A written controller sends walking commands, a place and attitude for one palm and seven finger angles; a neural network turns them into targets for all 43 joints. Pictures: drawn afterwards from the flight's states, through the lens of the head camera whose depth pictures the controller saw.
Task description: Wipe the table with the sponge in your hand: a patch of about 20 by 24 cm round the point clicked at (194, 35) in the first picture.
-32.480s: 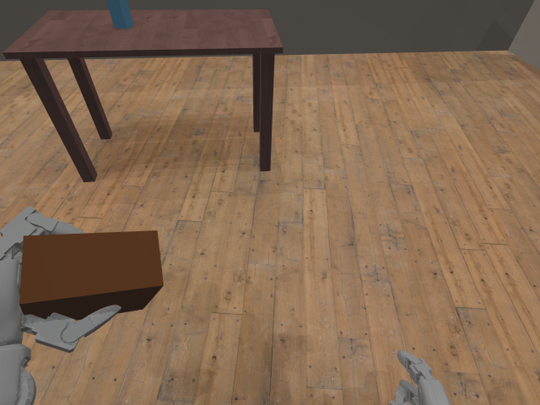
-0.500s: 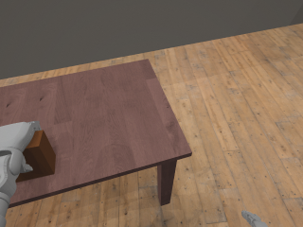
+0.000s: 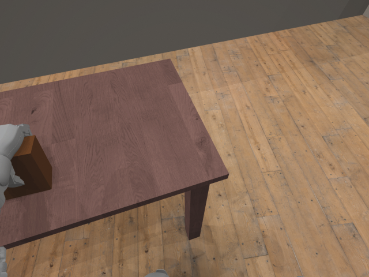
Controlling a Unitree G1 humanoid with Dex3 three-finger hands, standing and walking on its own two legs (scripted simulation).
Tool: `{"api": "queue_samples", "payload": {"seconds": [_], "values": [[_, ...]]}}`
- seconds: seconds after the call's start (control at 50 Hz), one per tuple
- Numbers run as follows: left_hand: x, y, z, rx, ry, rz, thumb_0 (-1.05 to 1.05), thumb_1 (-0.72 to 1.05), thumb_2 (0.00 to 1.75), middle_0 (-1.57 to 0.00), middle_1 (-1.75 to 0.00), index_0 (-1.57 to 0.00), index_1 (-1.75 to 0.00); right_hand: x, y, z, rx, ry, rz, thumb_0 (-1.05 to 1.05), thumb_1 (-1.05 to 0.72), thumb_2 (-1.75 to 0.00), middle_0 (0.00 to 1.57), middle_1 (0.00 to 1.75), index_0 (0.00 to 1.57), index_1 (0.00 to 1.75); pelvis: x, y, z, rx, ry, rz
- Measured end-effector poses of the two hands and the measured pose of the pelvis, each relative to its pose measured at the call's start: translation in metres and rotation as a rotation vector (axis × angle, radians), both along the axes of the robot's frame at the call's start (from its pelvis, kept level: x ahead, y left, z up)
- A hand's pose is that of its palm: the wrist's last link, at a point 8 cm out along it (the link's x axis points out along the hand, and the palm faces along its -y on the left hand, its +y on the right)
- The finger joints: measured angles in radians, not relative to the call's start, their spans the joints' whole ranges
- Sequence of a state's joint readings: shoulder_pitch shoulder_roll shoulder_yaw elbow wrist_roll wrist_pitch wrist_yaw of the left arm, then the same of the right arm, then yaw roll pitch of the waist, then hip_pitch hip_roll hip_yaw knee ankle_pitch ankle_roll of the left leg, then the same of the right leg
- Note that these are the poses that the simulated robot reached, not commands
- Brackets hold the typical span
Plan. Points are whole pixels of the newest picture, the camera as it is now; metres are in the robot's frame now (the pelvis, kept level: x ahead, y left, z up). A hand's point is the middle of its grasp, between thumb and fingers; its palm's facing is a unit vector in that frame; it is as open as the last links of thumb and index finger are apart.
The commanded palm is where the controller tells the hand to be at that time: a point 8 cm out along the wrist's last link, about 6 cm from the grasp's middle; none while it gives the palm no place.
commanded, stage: wipe forward along the first lane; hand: left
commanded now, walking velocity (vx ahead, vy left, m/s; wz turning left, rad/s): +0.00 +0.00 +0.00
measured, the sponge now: (19, 174) +0.32 +0.41 +0.01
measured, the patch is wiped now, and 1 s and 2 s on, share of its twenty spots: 0.20 0.30 0.40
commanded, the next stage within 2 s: slide across to the middle lane in 0.60 s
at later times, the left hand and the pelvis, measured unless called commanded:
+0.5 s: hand (12, 139) +0.39 +0.43 +0.05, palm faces -0.15 +0.02 -0.99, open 10.4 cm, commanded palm +0.39 +0.41 +0.08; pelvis +0.00 +0.03 -0.01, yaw +0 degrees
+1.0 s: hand (20, 127) +0.42 +0.43 +0.06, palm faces -0.13 +0.04 -0.99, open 10.4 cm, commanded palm +0.42 +0.39 +0.10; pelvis +0.02 +0.04 +0.00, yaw +1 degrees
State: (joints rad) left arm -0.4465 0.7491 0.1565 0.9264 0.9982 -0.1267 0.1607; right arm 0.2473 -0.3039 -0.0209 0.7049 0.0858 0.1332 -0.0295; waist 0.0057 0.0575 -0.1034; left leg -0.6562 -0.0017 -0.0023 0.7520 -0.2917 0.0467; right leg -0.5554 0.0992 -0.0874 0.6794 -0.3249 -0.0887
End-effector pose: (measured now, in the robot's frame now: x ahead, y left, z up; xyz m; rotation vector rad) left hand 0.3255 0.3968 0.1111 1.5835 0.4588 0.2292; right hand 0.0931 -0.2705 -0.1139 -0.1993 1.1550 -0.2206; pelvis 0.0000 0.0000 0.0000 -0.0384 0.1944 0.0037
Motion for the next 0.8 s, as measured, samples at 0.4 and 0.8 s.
{"api": "queue_samples", "payload": {"seconds": [0.4, 0.8], "values": [[0.039, 0.02, 0.0, 0.008, 0.006, -0.024, 0.02, -0.56, 1.04, -0.7, -1.3, -0.74, -1.29, -0.027, 0.017, -0.001, -0.03, 0.088, -0.02, 0.01, -0.91, -0.9, 0.2, 0.3, 0.2, 0.29, 0.0, 0.021, -0.005, -0.021, 0.051, 0.004], [0.077, 0.032, 0.0, 0.024, 0.011, -0.054, 0.02, -0.56, 1.04, -0.71, -1.3, -0.75, -1.29, -0.038, 0.034, 0.0, -0.043, 0.166, -0.042, 0.01, -0.9, -0.9, 0.21, 0.3, 0.2, 0.3, 0.01, 0.04, -0.006, -0.034, 0.09, 0.001]]}}
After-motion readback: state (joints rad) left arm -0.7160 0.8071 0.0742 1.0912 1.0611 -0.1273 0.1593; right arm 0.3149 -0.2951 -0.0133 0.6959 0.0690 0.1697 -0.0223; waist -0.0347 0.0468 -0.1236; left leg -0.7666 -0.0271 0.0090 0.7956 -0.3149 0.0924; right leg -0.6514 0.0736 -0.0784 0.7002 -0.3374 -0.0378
